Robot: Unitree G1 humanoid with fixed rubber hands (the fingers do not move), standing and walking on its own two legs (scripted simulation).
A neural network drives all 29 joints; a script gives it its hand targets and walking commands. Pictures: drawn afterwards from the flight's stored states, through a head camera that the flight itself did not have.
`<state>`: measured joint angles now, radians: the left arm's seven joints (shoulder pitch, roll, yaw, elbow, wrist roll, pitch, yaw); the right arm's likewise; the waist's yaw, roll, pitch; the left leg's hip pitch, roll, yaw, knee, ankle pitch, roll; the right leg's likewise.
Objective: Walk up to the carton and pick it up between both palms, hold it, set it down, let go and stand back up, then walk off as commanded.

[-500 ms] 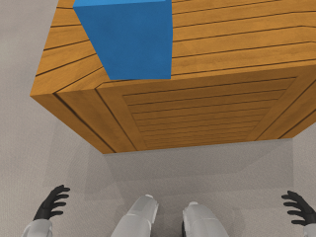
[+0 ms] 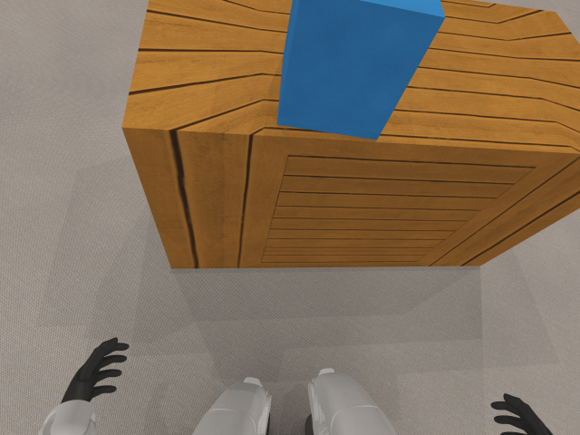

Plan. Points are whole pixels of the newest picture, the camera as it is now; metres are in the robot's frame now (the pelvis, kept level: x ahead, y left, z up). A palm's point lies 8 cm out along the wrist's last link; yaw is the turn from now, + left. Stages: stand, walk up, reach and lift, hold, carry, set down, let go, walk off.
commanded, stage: walk off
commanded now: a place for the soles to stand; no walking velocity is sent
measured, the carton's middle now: (345, 40) +0.73 -0.07 +0.07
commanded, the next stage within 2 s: none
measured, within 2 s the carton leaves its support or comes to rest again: neither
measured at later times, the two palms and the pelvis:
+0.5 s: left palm out of the picture +0.09 +0.44 -0.18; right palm out of the picture -0.14 -0.13 -0.02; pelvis -0.15 +0.19 -0.01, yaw -6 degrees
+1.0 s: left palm out of the picture -0.21 +0.56 -0.06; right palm out of the picture -0.28 -0.10 -0.04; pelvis -0.31 +0.22 +0.02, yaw -4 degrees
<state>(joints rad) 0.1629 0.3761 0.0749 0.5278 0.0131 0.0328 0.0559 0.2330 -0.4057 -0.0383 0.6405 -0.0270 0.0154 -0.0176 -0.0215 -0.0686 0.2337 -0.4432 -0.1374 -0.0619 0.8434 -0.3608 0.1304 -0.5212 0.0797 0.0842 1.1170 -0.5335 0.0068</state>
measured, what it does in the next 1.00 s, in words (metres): walks backwards: right foot, then left foot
